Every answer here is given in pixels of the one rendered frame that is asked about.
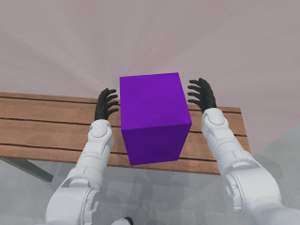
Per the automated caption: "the left robot upper arm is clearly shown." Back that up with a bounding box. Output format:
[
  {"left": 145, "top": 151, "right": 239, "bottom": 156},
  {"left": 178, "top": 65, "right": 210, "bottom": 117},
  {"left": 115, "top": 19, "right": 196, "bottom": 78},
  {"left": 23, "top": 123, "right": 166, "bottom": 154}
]
[{"left": 34, "top": 187, "right": 101, "bottom": 225}]

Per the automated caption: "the robot right hand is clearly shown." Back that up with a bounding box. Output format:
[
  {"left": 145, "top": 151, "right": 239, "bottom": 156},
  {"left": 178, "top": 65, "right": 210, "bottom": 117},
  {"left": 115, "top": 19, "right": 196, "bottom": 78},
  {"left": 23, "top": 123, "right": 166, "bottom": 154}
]
[{"left": 187, "top": 78, "right": 217, "bottom": 114}]

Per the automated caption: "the table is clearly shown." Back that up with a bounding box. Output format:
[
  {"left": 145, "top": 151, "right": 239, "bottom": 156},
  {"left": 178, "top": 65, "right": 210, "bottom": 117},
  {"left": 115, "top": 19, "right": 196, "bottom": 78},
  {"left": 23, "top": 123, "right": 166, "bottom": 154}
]
[{"left": 0, "top": 92, "right": 251, "bottom": 183}]

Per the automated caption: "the right robot upper arm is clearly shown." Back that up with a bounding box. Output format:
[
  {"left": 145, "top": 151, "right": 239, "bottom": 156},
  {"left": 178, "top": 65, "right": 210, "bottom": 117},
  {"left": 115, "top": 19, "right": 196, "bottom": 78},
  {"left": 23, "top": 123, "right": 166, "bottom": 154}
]
[{"left": 222, "top": 167, "right": 300, "bottom": 225}]

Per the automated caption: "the robot right forearm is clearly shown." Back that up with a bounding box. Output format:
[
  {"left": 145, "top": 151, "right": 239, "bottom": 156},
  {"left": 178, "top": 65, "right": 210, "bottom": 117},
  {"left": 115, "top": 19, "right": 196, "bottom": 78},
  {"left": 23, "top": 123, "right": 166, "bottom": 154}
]
[{"left": 202, "top": 108, "right": 281, "bottom": 202}]

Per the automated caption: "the robot left hand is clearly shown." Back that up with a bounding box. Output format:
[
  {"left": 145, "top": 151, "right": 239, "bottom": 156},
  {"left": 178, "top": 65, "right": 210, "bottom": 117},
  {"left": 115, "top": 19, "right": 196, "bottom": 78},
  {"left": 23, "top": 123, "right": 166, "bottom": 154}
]
[{"left": 94, "top": 88, "right": 119, "bottom": 121}]

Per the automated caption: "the robot left forearm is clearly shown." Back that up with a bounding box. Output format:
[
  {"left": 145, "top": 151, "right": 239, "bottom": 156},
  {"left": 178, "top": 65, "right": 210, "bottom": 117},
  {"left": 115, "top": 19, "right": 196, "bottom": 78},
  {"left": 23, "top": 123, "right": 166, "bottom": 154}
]
[{"left": 45, "top": 119, "right": 114, "bottom": 223}]

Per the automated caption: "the carton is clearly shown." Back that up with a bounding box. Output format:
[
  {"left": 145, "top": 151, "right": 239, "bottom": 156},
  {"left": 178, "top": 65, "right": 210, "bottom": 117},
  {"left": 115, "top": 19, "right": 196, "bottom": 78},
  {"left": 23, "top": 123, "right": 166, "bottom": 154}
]
[{"left": 119, "top": 72, "right": 192, "bottom": 166}]

